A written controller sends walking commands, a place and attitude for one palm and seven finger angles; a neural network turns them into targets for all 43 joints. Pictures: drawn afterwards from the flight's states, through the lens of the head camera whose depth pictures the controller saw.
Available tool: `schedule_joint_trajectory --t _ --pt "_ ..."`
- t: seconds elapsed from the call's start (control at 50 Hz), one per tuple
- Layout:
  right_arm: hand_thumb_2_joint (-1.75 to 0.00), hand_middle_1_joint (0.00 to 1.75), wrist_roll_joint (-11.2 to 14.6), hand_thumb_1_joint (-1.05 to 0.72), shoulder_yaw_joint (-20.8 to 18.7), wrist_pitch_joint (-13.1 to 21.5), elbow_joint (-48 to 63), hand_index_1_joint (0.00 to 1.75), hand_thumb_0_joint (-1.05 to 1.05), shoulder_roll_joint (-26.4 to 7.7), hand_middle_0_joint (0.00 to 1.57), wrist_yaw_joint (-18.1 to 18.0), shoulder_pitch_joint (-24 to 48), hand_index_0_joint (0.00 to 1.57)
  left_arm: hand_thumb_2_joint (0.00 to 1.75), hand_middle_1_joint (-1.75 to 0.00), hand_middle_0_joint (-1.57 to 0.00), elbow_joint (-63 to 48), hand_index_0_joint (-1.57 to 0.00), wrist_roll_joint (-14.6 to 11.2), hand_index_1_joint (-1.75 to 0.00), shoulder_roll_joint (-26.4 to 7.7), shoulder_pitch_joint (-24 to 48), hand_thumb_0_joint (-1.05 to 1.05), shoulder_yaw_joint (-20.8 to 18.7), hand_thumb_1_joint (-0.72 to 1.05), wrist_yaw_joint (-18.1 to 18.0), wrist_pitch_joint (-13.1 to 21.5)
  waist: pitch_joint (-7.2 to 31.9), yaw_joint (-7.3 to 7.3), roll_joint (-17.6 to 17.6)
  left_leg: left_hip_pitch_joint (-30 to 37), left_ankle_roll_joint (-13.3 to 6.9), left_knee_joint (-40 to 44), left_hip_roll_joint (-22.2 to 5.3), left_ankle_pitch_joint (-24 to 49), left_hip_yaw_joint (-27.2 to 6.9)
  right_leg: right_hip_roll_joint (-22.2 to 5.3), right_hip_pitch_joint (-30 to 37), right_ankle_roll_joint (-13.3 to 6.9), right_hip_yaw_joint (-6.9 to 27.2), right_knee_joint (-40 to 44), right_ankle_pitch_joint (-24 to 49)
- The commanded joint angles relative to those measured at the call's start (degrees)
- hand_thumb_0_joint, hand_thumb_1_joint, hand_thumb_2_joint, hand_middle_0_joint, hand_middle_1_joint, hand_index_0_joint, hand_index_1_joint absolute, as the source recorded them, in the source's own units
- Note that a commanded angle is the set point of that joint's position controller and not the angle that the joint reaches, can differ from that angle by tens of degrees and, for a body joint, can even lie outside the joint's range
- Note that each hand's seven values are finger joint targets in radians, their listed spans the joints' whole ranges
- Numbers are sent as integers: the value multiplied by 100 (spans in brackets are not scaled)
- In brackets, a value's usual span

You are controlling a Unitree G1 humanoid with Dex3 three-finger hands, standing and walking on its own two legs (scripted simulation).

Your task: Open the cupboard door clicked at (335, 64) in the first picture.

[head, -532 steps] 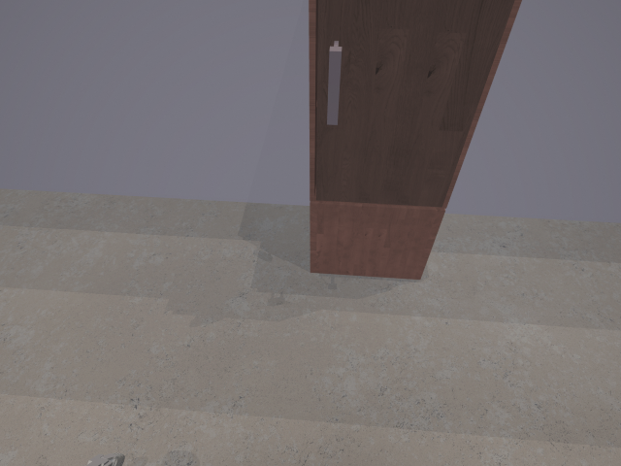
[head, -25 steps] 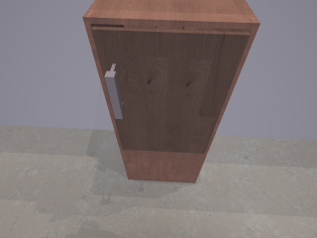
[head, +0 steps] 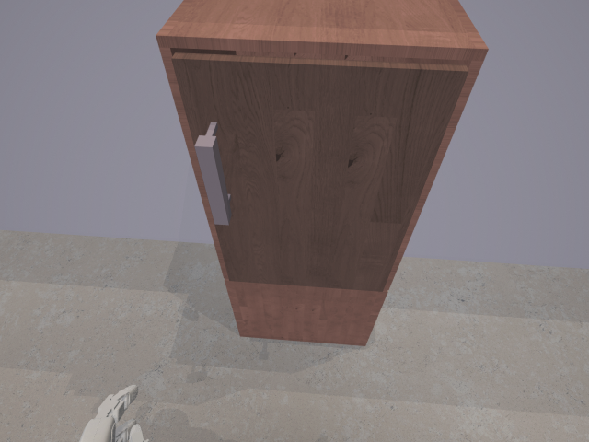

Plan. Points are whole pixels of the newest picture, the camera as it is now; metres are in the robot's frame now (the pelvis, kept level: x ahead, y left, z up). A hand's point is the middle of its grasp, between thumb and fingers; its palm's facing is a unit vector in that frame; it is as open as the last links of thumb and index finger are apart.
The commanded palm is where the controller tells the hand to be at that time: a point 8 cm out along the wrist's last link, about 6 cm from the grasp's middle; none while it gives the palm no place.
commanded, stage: raise the hand with hooked fingers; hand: left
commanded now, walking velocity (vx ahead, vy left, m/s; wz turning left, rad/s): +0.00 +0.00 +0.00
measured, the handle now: (218, 175) +0.51 +0.17 +0.06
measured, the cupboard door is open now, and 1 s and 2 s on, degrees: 0 0 0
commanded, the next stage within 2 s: move the hooked fingers beside the handle in 2.00 s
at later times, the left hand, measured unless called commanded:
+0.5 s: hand (142, 415) +0.15 +0.20 -0.02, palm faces +0.00 -1.00 -0.06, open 9.6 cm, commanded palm +0.13 +0.27 -0.01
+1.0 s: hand (101, 357) +0.21 +0.26 +0.03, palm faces +0.02 -1.00 -0.05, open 12.6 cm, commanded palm +0.18 +0.31 +0.04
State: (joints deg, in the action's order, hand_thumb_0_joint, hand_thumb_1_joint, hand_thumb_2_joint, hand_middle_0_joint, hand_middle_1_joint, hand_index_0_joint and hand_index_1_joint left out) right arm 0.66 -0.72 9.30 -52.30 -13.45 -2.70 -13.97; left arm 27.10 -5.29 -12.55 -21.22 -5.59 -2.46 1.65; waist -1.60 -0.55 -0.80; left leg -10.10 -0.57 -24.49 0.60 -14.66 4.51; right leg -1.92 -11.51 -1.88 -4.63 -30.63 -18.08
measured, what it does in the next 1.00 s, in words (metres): stands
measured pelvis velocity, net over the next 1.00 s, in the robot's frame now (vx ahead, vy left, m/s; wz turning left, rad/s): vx -0.04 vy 0.01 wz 0.01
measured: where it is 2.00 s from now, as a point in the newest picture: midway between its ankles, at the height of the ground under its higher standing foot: outside the picture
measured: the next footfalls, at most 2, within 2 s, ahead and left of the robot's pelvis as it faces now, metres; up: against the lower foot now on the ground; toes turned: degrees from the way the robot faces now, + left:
none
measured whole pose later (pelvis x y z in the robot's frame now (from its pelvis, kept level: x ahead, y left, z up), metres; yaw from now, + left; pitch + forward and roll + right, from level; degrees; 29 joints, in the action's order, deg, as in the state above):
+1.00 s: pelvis -0.04 +0.01 -0.04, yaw +1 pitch +7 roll -1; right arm 2.1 1.5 15.7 -34.1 -15.5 -4.8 -15.0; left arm 12.8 -20.2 -19.5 -8.7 -19.4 24.6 17.9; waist 3.5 -0.1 1.0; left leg -34.0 -1.7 -49.0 -1.1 -22.2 2.1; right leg -0.9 -31.0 -1.0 -5.4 -47.0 -23.2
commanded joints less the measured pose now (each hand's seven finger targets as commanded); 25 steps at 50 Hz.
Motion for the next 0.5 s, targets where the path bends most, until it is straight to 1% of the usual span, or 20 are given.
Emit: schedule_joint_trajectory --t 0.0,0.02,0.04,0.06,0.08,0.12,0.14,0.16,0.2,0.22,0.24,0.26,0.3,0.32,0.34,0.36,0.38,0.42,0.44,0.48 --pt "-90 30 -34 -90 -570 675 1380 30 0 -892 20 -48 346 20 84 -39 -21 -1811 -21 -522 -39 -311 -135 0 -781 76 356 1129 359 210 -682 -339 22 -961 -260 2373 -580 181 -1364 102 -191 -38 1615" --pt "-90 30 -60 -90 -556 665 1522 30 0 -874 20 -36 423 20 83 -40 -21 -1292 -21 -633 -40 -152 -658 0 -831 74 642 1537 253 140 -1216 -1080 10 -1267 -121 1670 -527 162 -1540 151 -169 -340 1833" --pt "-90 30 -26 -90 -565 692 1670 30 0 -842 20 27 485 20 82 -42 -21 -1014 -21 -690 -42 -152 -1250 0 -1008 71 984 1961 400 -114 -863 -1429 49 -1517 -25 1710 -426 123 -1495 97 -121 -741 2201" --pt "-90 30 -32 -90 -551 711 1808 30 0 -822 20 84 606 20 81 -43 -22 -1069 -22 -832 -43 -84 -1387 0 -1013 69 1345 2421 893 -239 -986 -1756 92 -1809 15 1575 -354 144 -1587 95 -102 -1190 2194" --pt "-90 30 -14 -90 -550 754 1971 30 0 -821 20 127 755 20 80 -45 -22 -1184 -22 -938 -45 -96 -1251 0 -995 67 1711 2872 1078 -282 -896 -2142 114 -2105 58 1236 -305 141 -1837 99 -3 -1525 1977" --pt "-90 30 47 -90 -543 866 2204 30 0 -823 20 176 822 20 78 -48 -22 -1227 -22 -1147 -48 -537 -733 0 -1322 62 2418 3596 1478 -269 -518 -2783 122 -2642 108 583 -287 72 -2225 93 339 -1918 1242" --pt "-90 30 82 -90 -528 903 2280 30 0 -883 20 191 747 20 77 -50 -22 -1185 -22 -1279 -50 -897 -393 0 -1596 60 2773 3799 1564 -242 -238 -3029 130 -2901 107 418 -326 -4 -2309 67 599 -2049 1033" --pt "-90 30 131 -90 -520 907 2506 30 0 -889 20 157 797 20 76 -51 -22 -1444 -22 -1484 -51 -1074 -161 0 -1769 57 2988 3813 1850 -276 -136 -3247 95 -3068 148 44 -212 -45 -2279 109 899 -1931 311" --pt "-90 30 194 -90 -441 899 2861 30 0 -887 20 29 792 20 74 -54 -23 -1948 -23 -1793 -54 -1281 559 0 -1841 53 3150 3597 2038 -181 -109 -3568 5 -3271 125 -527 -204 -123 -2279 226 1331 -1613 -902" --pt "-90 30 215 -90 -409 872 2939 30 0 -845 20 -40 734 20 73 -55 -23 -2169 -23 -1881 -55 -1350 793 0 -1861 50 3127 3460 1998 -129 -145 -3618 -32 -3273 72 -833 -208 -114 -2366 238 1370 -1415 -1628" --pt "-90 30 223 -90 -373 856 2971 30 0 -880 20 -106 671 20 72 -57 -23 -2506 -23 -1960 -57 -1465 1289 0 -1868 48 3078 3372 1940 -16 -215 -3634 -70 -3370 11 -902 -300 -69 -2469 242 1447 -1361 -1887" --pt "-90 30 233 -90 -341 853 2973 30 0 -834 20 -163 607 20 71 -58 -23 -2785 -23 -1940 -58 -1471 1476 0 -1784 46 3009 3316 1950 29 -2 -3557 -102 -3387 -32 -1003 -305 -84 -2488 246 1554 -1218 -2143" --pt "-90 30 225 -90 -270 874 2922 30 0 -810 20 -255 465 20 69 -62 -24 -3203 -24 -1764 -62 -1409 1735 0 -1515 41 2824 3192 1860 159 263 -3355 -159 -3303 -89 -1037 -350 -43 -2596 199 1484 -1107 -2305" --pt "-90 30 217 -90 -247 898 2861 30 0 -812 20 -302 416 20 68 -63 -24 -3352 -24 -1677 -63 -1392 1840 0 -1396 39 2742 3131 1837 229 307 -3245 -182 -3253 -109 -1014 -383 -12 -2644 191 1421 -1090 -2235" --pt "-90 30 212 -90 -215 905 2838 30 0 -835 20 -340 362 20 67 -64 -24 -3361 -24 -1649 -64 -1427 1888 0 -1354 36 2719 3026 1743 270 200 -3252 -191 -3218 -133 -993 -446 34 -2651 189 1382 -1099 -2169" --pt "-90 30 216 -90 -202 915 2771 30 0 -837 20 -368 340 20 66 -66 -24 -3257 -24 -1587 -66 -1427 1778 0 -1315 34 2704 2905 1597 298 265 -3214 -190 -3160 -141 -958 -464 33 -2663 190 1344 -1040 -2022" --pt "-90 30 208 -90 -180 909 2685 30 0 -851 20 -382 296 20 65 -68 -24 -3075 -24 -1543 -68 -1601 1710 0 -1462 32 2691 2772 1558 280 269 -3232 -183 -3086 -141 -909 -502 35 -2569 189 1284 -1023 -1925" --pt "-90 30 214 -90 -153 908 2635 30 0 -841 20 -390 319 20 63 -70 -25 -2831 -25 -1500 -70 -1594 1453 0 -1504 27 2701 2509 1466 208 400 -3095 -173 -2885 -136 -760 -544 55 -2489 173 1133 -1000 -1639" --pt "-90 30 216 -90 -133 894 2635 30 0 -847 20 -385 333 20 62 -72 -25 -2659 -25 -1555 -72 -1647 1451 0 -1590 25 2729 2368 1399 152 435 -3055 -158 -2824 -134 -687 -574 86 -2415 157 1086 -1005 -1517" --pt "-90 30 216 -90 -129 864 2635 30 0 -813 20 -369 333 20 60 -75 -25 -2435 -25 -1635 -75 -1773 1231 0 -1880 20 2706 2181 1509 54 203 -3074 -126 -2706 -108 -560 -557 17 -2075 217 1111 -888 -1314"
